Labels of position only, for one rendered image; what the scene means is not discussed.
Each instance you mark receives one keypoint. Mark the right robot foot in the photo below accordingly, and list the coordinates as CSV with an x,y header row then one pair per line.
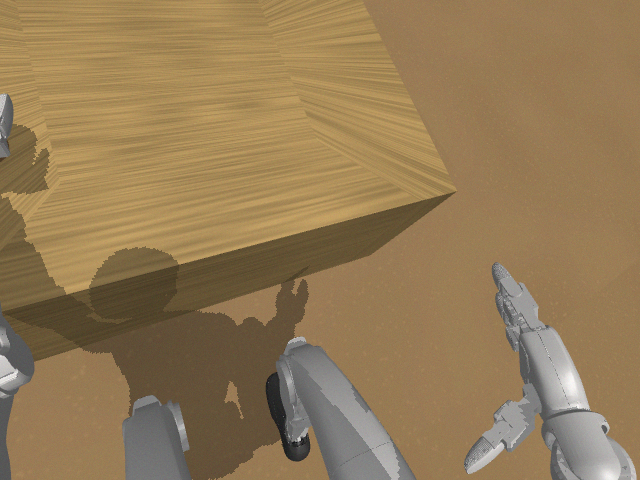
x,y
295,451

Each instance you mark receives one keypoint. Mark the left robot arm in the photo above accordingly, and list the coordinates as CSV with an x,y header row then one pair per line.
x,y
16,369

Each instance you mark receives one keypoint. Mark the right robot hand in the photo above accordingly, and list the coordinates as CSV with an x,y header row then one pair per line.
x,y
552,383

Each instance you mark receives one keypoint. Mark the right robot arm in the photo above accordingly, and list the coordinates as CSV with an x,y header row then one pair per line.
x,y
581,450

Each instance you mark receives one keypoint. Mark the can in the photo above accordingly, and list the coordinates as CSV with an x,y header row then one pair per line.
x,y
1,159

